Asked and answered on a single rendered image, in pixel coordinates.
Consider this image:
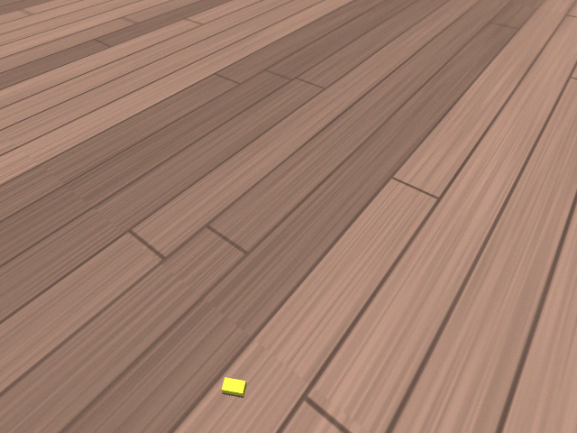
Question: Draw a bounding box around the small box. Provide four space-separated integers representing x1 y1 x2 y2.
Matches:
222 377 247 396

